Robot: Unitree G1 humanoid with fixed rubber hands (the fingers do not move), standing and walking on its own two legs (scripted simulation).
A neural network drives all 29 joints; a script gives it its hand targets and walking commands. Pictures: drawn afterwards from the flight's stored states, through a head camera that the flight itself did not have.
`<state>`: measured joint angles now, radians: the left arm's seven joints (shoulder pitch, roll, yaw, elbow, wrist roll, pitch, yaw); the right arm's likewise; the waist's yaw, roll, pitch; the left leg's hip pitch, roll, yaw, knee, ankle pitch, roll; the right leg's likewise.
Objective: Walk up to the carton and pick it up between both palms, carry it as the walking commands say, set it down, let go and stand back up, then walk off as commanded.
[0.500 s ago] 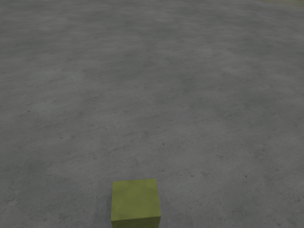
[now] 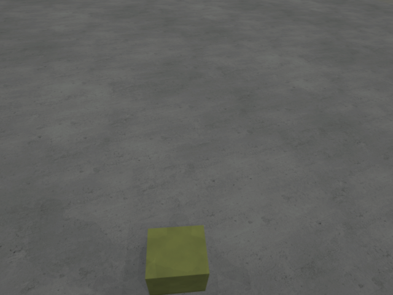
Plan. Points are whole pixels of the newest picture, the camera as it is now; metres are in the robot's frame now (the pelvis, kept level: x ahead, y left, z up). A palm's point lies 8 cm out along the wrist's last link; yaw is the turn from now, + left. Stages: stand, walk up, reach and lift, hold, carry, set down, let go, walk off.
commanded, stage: walk off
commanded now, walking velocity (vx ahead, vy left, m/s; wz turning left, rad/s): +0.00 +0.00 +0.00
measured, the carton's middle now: (177, 260) +0.45 +0.06 -0.66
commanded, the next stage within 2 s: stand in 0.42 s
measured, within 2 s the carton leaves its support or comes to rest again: neither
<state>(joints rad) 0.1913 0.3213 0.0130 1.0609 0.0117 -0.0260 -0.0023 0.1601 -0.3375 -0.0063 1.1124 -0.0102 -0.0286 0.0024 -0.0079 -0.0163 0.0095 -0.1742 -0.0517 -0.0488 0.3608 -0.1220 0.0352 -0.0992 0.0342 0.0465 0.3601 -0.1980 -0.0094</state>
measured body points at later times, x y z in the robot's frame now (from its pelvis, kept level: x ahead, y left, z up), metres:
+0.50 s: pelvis +0.00 +0.04 -0.02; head +0.01 +0.06 +0.43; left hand +0.02 +0.32 -0.17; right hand +0.07 -0.24 -0.15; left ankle +0.00 +0.18 -0.72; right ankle +0.00 -0.12 -0.75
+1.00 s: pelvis +0.00 +0.10 +0.00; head +0.00 +0.09 +0.45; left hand -0.07 +0.31 -0.16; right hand +0.12 -0.10 -0.16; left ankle +0.01 +0.20 -0.75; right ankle +0.01 -0.01 -0.75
